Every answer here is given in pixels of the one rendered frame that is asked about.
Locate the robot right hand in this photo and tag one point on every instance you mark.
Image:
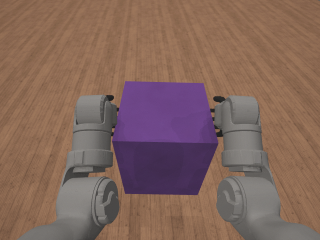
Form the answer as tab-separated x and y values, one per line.
212	110

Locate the robot left hand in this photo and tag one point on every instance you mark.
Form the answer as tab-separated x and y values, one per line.
110	98

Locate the left robot upper arm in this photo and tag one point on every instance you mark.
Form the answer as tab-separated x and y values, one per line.
85	205

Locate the robot left forearm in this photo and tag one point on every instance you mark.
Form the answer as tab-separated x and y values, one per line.
94	117

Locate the carton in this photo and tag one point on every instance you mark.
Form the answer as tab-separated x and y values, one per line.
165	137

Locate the right robot upper arm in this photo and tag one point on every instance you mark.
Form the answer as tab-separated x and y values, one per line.
252	206

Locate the robot right forearm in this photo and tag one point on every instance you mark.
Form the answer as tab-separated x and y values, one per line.
239	119

